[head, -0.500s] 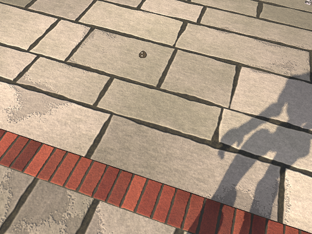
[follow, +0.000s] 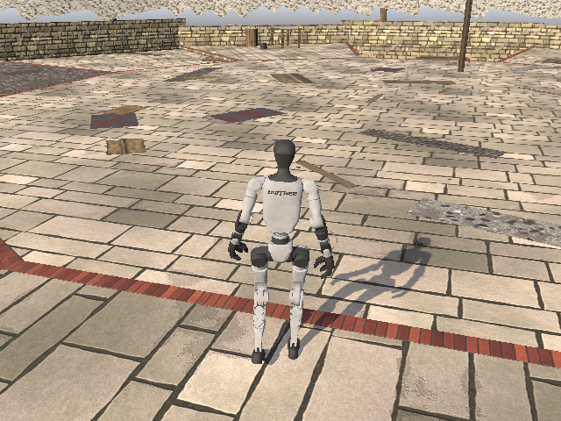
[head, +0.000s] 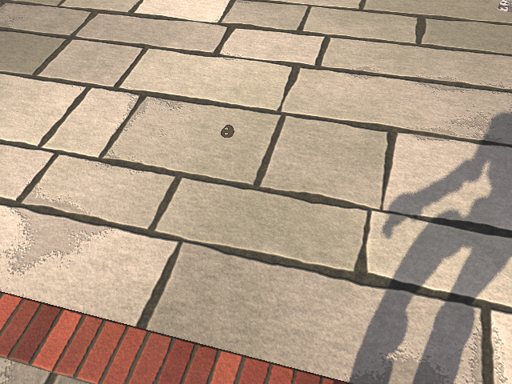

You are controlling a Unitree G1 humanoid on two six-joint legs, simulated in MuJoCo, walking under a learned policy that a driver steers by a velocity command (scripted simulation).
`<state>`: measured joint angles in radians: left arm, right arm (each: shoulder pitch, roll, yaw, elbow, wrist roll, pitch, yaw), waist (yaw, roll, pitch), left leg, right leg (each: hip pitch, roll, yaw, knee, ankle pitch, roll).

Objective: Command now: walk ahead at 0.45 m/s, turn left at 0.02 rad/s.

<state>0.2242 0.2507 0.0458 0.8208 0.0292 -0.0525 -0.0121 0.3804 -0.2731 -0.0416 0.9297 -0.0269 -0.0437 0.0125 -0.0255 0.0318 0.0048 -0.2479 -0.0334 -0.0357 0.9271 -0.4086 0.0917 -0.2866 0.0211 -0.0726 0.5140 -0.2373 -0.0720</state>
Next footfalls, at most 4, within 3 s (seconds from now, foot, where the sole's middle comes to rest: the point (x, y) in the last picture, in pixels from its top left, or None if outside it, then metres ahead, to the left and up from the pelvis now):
0.44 left None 0.41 0.08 -0.77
1.10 right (348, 338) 0.69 -0.21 -0.90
1.60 left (281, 316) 0.77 -0.02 -0.90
1.90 right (341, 348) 0.66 -0.19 -0.90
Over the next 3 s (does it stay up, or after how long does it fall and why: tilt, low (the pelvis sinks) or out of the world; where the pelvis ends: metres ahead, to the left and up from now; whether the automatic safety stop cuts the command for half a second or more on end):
stays up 0.70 -0.09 -0.13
